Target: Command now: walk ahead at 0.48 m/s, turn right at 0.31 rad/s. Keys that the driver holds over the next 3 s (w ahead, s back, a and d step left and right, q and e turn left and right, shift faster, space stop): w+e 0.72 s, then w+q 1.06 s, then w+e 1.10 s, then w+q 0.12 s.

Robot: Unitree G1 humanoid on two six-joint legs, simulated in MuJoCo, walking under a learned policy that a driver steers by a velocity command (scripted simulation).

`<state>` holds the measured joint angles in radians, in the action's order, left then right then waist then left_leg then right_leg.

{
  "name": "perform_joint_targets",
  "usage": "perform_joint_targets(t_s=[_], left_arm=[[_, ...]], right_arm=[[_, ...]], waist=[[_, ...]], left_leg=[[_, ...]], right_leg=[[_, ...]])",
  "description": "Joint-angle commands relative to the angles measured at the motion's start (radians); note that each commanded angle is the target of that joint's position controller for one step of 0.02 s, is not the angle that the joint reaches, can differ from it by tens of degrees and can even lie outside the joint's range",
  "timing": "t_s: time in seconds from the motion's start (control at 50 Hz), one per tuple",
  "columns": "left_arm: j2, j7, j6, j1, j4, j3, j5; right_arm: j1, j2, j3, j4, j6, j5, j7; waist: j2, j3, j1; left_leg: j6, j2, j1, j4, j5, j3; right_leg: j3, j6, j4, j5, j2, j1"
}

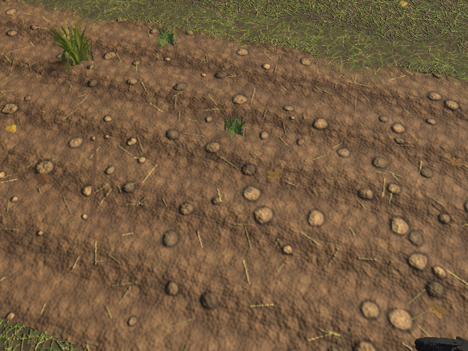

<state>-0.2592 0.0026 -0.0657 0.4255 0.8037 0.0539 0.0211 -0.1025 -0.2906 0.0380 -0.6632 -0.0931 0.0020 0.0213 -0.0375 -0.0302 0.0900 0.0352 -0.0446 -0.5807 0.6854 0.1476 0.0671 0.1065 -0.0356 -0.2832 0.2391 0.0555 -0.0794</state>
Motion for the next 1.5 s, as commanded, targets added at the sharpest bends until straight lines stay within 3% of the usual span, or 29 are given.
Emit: perform_joint_targets(t_s=[0.02,0.08,0.12,0.14,0.16,0.18,0.2,0.22,0.28,0.54,0.58,0.62,0.64,0.66,0.68,0.7,0.74,0.78,0.94,1.06,1.14,1.18,1.2,1.22,1.24,1.26,1.3,1.38,1.5], left_arm=[[-0.204,-0.014,-0.004,-0.035,-0.073,0.05,0.01],[-0.205,-0.019,0.005,-0.034,-0.071,0.052,0.016],[-0.169,-0.017,0.007,-0.047,-0.08,0.04,0.005],[-0.105,-0.015,0.005,-0.057,-0.11,0.017,-0.018],[-0.023,-0.018,-0.004,0.08,-0.136,-0.007,0.011],[-0.123,-0.021,-0.002,0.068,-0.113,0.013,0.03],[-0.171,-0.02,0.002,-0.021,-0.121,0.028,0.03],[-0.164,-0.021,0.007,-0.062,-0.124,0.029,0.019],[-0.119,-0.006,0.026,-0.098,-0.139,0.029,0.012],[-0.085,0.057,0.026,-0.42,-0.277,0.004,0.004],[-0.115,0.061,0.031,-0.401,-0.289,0.019,-0.001],[-0.183,0.052,0.04,-0.199,-0.248,0.06,-0.001],[-0.248,0.035,0.051,-0.019,-0.203,0.095,0.003],[-0.367,0.019,0.051,-0.026,-0.202,0.111,0.013],[-0.321,0.026,0.032,-0.001,-0.245,0.092,0.006],[-0.254,0.032,0.016,-0.029,-0.229,0.073,-0.003],[-0.185,0.028,0.006,-0.148,-0.227,0.05,-0.006],[-0.137,0.023,-0.001,-0.213,-0.237,0.03,-0.029],[-0.167,0.006,-0.028,-0.164,-0.136,0.026,-0.031],[-0.192,0.004,-0.016,-0.092,-0.062,0.036,-0.021],[-0.224,-0.014,0.013,-0.112,-0.055,0.047,-0.015],[-0.228,-0.031,0.03,-0.135,-0.067,0.044,-0.016],[-0.189,-0.039,0.021,-0.111,-0.092,0.025,-0.038],[-0.065,-0.014,-0.009,0.007,-0.121,-0.014,-0.054],[-0.163,0.006,-0.042,-0.096,-0.116,0.001,-0.024],[-0.193,0.016,-0.062,-0.193,-0.155,0.009,0.011],[-0.179,0.007,-0.075,-0.248,-0.168,0.008,-0.022],[-0.148,-0.001,-0.039,-0.19,-0.163,0.006,-0.04],[-0.098,0.005,-0.043,-0.401,-0.208,-0.016,-0.03]], right_arm=[[0.101,-0.058,0.011,0.089,-0.024,-0.011,0.011],[0.077,-0.101,0.031,0.09,-0.027,-0.018,0.006],[-0.076,-0.151,0.061,0.057,-0.027,-0.01,-0.01],[-0.24,-0.215,0.079,0.043,-0.024,0.004,-0.023],[-0.306,-0.281,0.093,0.014,-0.007,0.013,-0.017],[-0.282,-0.187,0.073,0.015,-0.004,0.004,-0.011],[-0.234,-0.133,0.058,0.017,-0.003,-0.002,-0.013],[-0.181,-0.109,0.049,0.016,-0.003,0.003,-0.011],[-0.113,-0.069,0.042,-0.004,-0.01,0.014,-0.011],[-0.198,-0.194,0.08,-0.108,0.007,-0.024,-0.023],[-0.202,-0.224,0.089,-0.111,0.022,-0.031,-0.028],[-0.191,-0.239,0.091,-0.104,0.039,-0.038,-0.037],[-0.204,-0.209,0.076,-0.092,0.036,-0.025,-0.043],[-0.296,-0.055,0.028,-0.036,0.019,0.025,-0.031],[-0.239,-0.111,0.026,-0.016,-0.018,-0.001,-0.018],[-0.125,-0.179,0.045,0.014,-0.036,-0.042,-0.009],[-0.115,-0.154,0.035,0.0,-0.047,-0.021,-0.019],[-0.167,-0.156,0.041,-0.031,-0.021,-0.01,-0.016],[-0.038,-0.074,0.014,-0.022,0.012,-0.017,-0.004],[0.096,-0.062,0.007,0.039,0.005,-0.028,0.031],[0.052,-0.087,0.02,0.066,0.009,-0.018,0.05],[-0.177,-0.166,0.064,0.023,0.016,-0.018,0.037],[-0.332,-0.25,0.09,0.004,0.026,-0.02,0.021],[-0.329,-0.301,0.096,0.007,0.019,-0.026,0.024],[-0.361,-0.197,0.072,0.013,0.02,-0.029,0.02],[-0.312,-0.173,0.065,0.018,0.02,-0.021,0.014],[-0.199,-0.152,0.058,0.044,0.024,-0.017,0.008],[-0.148,-0.145,0.053,0.058,0.024,-0.011,-0.009],[-0.221,-0.184,0.067,0.019,0.044,-0.024,-0.036]], waist=[[0.146,0.005,-0.028],[0.155,0.012,-0.071],[0.136,0.095,-0.16],[0.029,0.242,-0.23],[-0.294,0.379,-0.17],[-0.215,0.291,-0.177],[-0.13,0.161,-0.183],[-0.066,0.099,-0.16],[-0.089,0.023,-0.108],[-0.004,-0.067,-0.164],[-0.032,-0.026,-0.131],[-0.039,0.1,-0.005],[0.011,0.19,0.077],[0.301,0.257,-0.037],[0.231,0.45,0.016],[0.146,0.31,0.041],[0.045,0.137,-0.046],[0.082,0.107,-0.1],[0.083,-0.003,-0.05],[0.066,-0.064,0.008],[0.11,0.004,-0.043],[0.104,0.151,-0.174],[-0.013,0.272,-0.227],[-0.245,0.38,-0.123],[-0.125,0.407,-0.208],[-0.077,0.257,-0.213],[0.063,0.103,-0.144],[0.0,0.06,-0.073],[-0.037,0.035,-0.154]], left_leg=[[0.014,0.057,0.144,-0.122,-0.136,-0.028],[-0.02,0.049,0.255,-0.193,-0.117,-0.005],[-0.069,0.022,0.503,-0.238,-0.084,-0.006],[-0.132,-0.154,0.749,-0.223,-0.007,0.159],[-0.271,-0.377,0.981,-0.326,0.225,0.585],[-0.27,-0.368,0.905,-0.392,0.384,0.666],[-0.237,-0.332,0.791,-0.401,0.338,0.513],[-0.222,-0.288,0.685,-0.415,0.2,0.39],[-0.213,-0.214,0.508,-0.49,-0.005,0.176],[-0.174,-0.232,0.615,-0.508,-0.301,-0.191],[-0.153,-0.235,0.665,-0.395,-0.599,-0.229],[-0.118,-0.203,0.619,-0.091,-0.826,-0.277],[-0.079,-0.167,0.418,0.178,-0.65,-0.281],[-0.012,0.008,-0.04,0.553,0.319,-0.251],[-0.009,0.08,-0.166,0.72,0.47,0.005],[-0.025,0.024,-0.254,0.712,0.366,0.038],[-0.035,-0.061,-0.175,0.54,0.216,0.016],[-0.023,-0.1,-0.042,0.47,0.156,0.01],[0.0,-0.084,-0.047,0.092,-0.257,-0.029],[-0.051,-0.034,-0.126,-0.095,-0.247,-0.035],[-0.113,0.042,-0.037,-0.115,-0.036,-0.12],[-0.172,0.111,0.3,-0.158,-0.059,-0.149],[-0.244,-0.056,0.617,-0.151,-0.132,0.102],[-0.439,-0.276,0.957,-0.243,0.055,0.652],[-0.412,-0.268,0.999,-0.336,0.17,0.711],[-0.37,-0.242,0.89,-0.363,0.131,0.567],[-0.336,-0.172,0.622,-0.394,-0.081,0.401],[-0.348,-0.115,0.4,-0.455,-0.277,0.277],[-0.256,-0.022,0.285,-0.432,-0.155,0.187]], right_leg=[[0.19,-0.161,0.076,-0.233,-0.212,-0.106],[0.238,-0.121,0.015,-0.204,-0.237,-0.09],[0.194,-0.07,-0.179,-0.293,-0.161,-0.146],[0.131,-0.033,-0.467,-0.125,-0.095,-0.277],[0.026,0.013,-0.781,0.331,0.015,-0.562],[0.058,0.021,-0.928,0.33,-0.049,-0.673],[0.044,0.019,-0.963,0.238,-0.085,-0.708],[0.022,0.025,-0.95,0.166,-0.119,-0.677],[0.005,0.033,-0.882,0.071,-0.172,-0.596],[-0.123,-0.009,-0.369,-0.21,-0.138,-0.572],[-0.176,-0.049,-0.349,-0.108,-0.082,-0.489],[-0.222,-0.106,-0.296,-0.088,0.004,-0.197],[-0.132,-0.148,-0.278,-0.116,-0.018,0.106],[0.392,-0.306,-0.229,-0.03,-0.291,0.445],[0.771,-0.408,-0.05,0.167,-0.405,0.527],[0.633,-0.341,-0.011,0.138,-0.372,0.444],[0.381,-0.27,-0.011,-0.067,-0.296,0.158],[0.26,-0.254,0.027,-0.271,-0.261,-0.005],[-0.044,-0.178,0.138,-0.321,-0.197,-0.086],[-0.096,-0.157,0.119,-0.337,-0.281,0.12],[-0.143,-0.113,-0.064,-0.807,-0.3,0.231],[-0.205,-0.062,-0.395,-0.997,-0.25,0.14],[-0.227,-0.021,-0.709,-0.67,-0.203,-0.103],[-0.127,0.041,-1.025,0.296,0.026,-0.541],[0.025,0.026,-1.099,0.321,-0.011,-0.654],[0.017,0.013,-1.072,0.231,-0.058,-0.717],[-0.008,0.022,-0.908,0.123,-0.123,-0.655],[-0.036,0.089,-0.752,0.074,-0.145,-0.54],[-0.068,0.124,-0.329,-0.314,-0.062,-0.398]])
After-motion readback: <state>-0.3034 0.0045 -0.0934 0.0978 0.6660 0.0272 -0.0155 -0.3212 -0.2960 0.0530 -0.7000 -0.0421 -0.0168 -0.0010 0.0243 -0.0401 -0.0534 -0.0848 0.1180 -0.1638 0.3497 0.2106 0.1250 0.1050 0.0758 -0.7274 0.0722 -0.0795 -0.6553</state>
